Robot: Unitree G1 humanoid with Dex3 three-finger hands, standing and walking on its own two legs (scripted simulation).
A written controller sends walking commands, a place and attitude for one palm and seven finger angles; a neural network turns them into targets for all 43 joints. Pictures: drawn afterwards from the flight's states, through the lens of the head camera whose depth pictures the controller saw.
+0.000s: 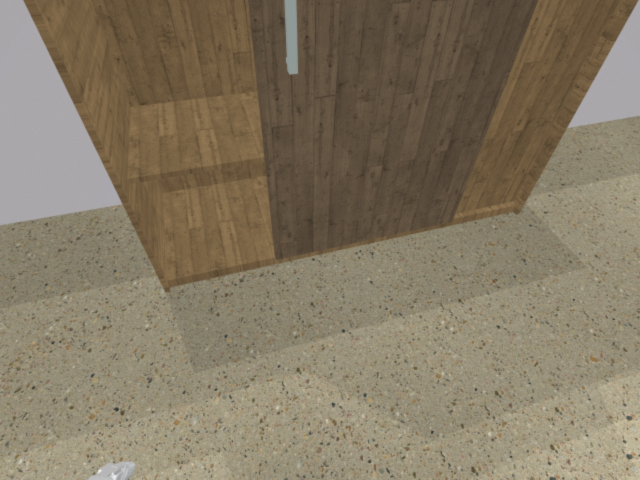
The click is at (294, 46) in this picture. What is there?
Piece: wardrobe's sliding door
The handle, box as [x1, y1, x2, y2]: [284, 0, 297, 74]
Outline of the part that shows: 284,0 287,50 286,62 287,70 290,74 297,73 296,3 295,0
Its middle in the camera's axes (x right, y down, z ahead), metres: -0.07 -0.51 +0.87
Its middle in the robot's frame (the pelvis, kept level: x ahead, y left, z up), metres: +1.01 +0.14 +0.18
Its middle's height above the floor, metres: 0.95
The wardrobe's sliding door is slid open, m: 0.41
